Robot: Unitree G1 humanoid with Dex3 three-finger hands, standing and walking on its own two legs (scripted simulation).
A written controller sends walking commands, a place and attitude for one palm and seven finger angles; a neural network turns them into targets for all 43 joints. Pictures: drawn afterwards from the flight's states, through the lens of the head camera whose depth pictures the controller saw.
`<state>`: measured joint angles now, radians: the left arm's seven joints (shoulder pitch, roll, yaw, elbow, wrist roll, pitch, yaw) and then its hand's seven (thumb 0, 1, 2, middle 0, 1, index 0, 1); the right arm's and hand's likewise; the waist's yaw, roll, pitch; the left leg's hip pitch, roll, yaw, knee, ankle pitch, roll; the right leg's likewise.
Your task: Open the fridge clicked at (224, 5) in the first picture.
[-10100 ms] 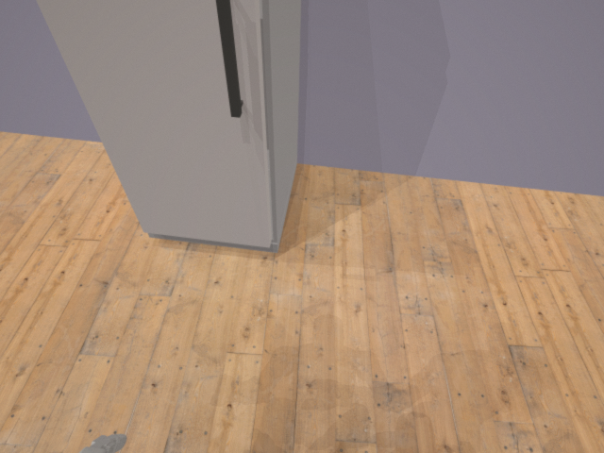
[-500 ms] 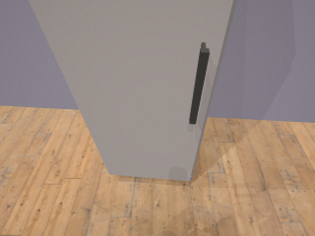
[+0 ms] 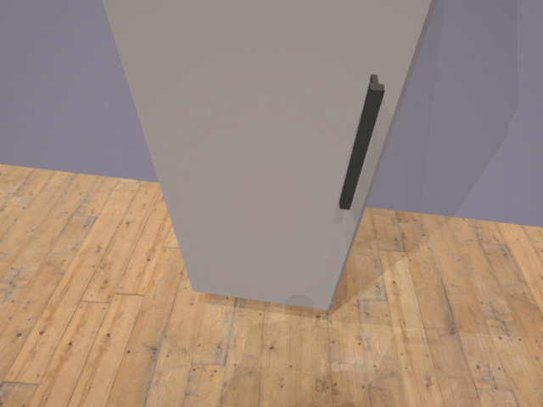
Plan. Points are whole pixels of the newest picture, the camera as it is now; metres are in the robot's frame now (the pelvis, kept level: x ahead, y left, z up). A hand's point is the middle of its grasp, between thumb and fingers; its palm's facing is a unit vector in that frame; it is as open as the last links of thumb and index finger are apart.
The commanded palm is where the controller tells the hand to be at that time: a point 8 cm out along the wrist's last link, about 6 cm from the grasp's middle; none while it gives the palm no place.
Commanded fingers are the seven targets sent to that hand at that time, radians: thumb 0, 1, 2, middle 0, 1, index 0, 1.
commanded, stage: come to a stop and stand still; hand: right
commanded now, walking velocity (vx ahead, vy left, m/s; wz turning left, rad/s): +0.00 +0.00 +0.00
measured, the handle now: (357, 149) +0.57 -0.12 +0.08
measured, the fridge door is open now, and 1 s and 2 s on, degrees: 0 0 0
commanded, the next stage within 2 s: look again from close up in 0.38 s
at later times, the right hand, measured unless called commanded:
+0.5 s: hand out of the picture +0.04 -0.21 -0.18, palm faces +0.04 +0.97 -0.23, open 7.4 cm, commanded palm none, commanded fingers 0.00 -0.90 -0.90 0.20 0.30 0.20 0.30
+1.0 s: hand out of the picture +0.02 -0.28 -0.16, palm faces +0.00 +0.94 -0.33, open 7.4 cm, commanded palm none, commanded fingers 0.00 -0.90 -0.90 0.20 0.30 0.20 0.30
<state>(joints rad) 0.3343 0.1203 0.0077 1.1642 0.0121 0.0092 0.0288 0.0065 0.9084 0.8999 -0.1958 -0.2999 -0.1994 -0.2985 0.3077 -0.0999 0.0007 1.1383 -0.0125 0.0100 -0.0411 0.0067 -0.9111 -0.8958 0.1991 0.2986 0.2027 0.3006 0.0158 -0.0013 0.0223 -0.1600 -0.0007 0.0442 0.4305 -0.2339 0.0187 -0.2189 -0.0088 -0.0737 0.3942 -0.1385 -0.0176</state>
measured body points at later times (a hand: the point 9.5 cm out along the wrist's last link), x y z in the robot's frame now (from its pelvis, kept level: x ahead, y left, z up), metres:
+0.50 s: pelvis +0.00 -0.02 -0.01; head -0.02 -0.02 +0.44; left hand +0.04 +0.23 -0.16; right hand +0.04 -0.26 -0.16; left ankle +0.00 +0.10 -0.74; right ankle +0.05 -0.11 -0.74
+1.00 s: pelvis -0.01 -0.04 +0.00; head -0.02 -0.04 +0.45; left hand +0.07 +0.25 -0.13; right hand +0.02 -0.33 -0.14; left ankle +0.00 +0.10 -0.74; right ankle +0.05 -0.11 -0.74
